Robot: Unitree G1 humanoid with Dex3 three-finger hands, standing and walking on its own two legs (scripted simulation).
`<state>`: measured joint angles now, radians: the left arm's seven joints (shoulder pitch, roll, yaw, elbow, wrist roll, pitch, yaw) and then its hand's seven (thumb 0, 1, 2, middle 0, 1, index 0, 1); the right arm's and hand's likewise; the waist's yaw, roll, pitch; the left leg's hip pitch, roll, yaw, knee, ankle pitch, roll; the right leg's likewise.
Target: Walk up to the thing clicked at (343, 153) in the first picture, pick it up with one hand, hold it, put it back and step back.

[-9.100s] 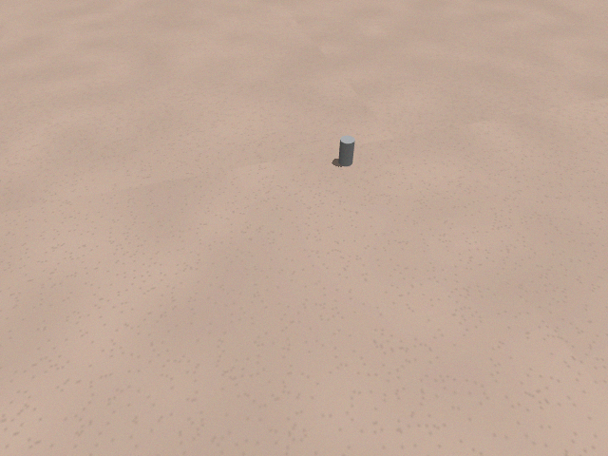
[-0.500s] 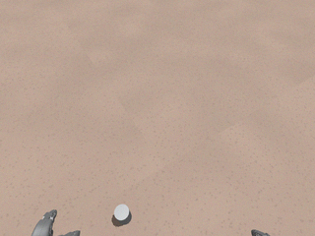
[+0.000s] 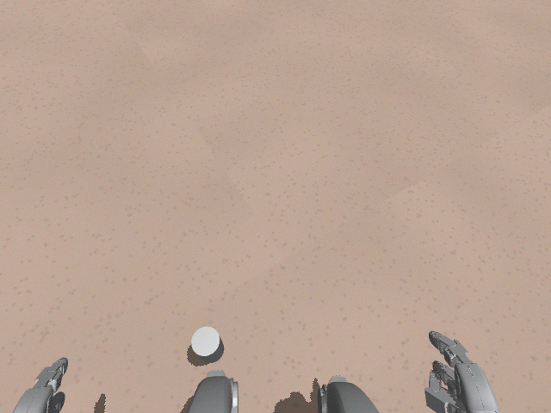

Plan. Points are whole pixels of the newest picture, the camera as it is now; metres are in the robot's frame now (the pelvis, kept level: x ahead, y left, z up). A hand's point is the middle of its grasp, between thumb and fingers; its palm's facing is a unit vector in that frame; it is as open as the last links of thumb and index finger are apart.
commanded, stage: go down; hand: left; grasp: from the side
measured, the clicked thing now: (208, 345) +0.32 +0.18 -0.61
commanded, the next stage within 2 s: none
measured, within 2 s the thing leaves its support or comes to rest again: neither
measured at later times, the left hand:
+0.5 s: hand (94, 378) +0.21 +0.32 -0.22, palm faces +0.06 -0.98 -0.20, open 17.4 cm
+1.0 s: hand (92, 360) +0.24 +0.35 -0.26, palm faces +0.05 -0.98 -0.18, open 17.2 cm
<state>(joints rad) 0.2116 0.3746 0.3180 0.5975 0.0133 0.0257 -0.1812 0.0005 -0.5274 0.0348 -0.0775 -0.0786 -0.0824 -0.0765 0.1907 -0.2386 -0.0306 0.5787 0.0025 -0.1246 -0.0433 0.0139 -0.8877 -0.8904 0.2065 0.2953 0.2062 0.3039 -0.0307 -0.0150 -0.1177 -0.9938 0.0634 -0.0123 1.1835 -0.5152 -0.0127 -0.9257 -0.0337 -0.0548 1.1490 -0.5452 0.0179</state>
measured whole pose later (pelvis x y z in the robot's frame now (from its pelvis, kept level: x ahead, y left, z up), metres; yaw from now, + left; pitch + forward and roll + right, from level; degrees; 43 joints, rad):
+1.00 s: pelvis -0.06 +0.00 -0.21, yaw -4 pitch +33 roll -5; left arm -0.20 0.64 0.63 0.82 -0.18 -0.37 -0.59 -0.01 -0.52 0.14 -0.06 -0.14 -0.06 -0.14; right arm 0.07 -0.32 0.02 0.67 -0.02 -0.19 -0.06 0.01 -0.88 -0.89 0.21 0.30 0.21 0.30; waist -0.02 -0.03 -0.16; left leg -1.90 0.07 -0.09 1.97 -0.65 -0.02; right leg -1.81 -0.02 -0.07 1.93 -0.70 0.01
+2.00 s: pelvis -0.08 +0.00 -0.28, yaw -5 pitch +32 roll -6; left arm -0.34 0.74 0.72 0.89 -0.22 -0.38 -0.72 -0.01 -0.58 0.15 -0.05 -0.12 -0.04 -0.13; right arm 0.06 -0.34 0.05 0.71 -0.04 -0.20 -0.05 0.01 -0.91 -0.90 0.21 0.30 0.21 0.30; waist -0.02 -0.04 -0.12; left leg -2.08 0.07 -0.12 2.18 -0.66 -0.02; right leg -1.99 -0.01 -0.07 2.14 -0.71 0.01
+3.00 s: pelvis -0.08 +0.00 -0.29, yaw -5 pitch +31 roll -6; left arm -0.36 0.73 0.74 0.88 -0.28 -0.42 -0.77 -0.01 -0.58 0.11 -0.05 -0.08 -0.04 -0.09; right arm 0.05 -0.34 0.06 0.71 -0.03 -0.20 -0.05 0.01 -0.91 -0.90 0.21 0.29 0.21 0.30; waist -0.02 -0.04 -0.11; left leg -2.12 0.06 -0.12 2.22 -0.66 -0.02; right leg -2.02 -0.01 -0.07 2.18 -0.71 0.01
